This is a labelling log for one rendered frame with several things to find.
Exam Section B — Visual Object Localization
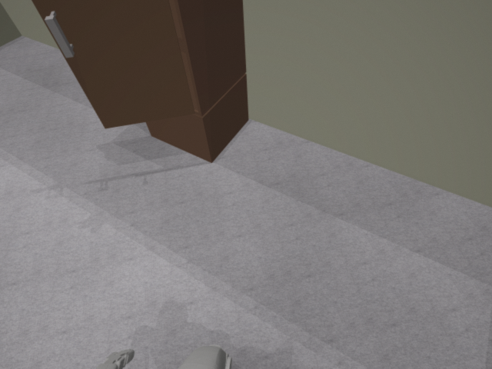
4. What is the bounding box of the left robot thigh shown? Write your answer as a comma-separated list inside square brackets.
[178, 346, 232, 369]

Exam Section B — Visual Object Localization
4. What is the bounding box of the cupboard door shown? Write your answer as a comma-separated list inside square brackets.
[32, 0, 194, 128]

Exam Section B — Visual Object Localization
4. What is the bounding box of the handle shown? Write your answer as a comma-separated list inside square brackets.
[45, 11, 75, 58]

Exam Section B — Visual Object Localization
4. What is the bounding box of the robot left hand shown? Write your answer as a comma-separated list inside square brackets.
[96, 349, 135, 369]

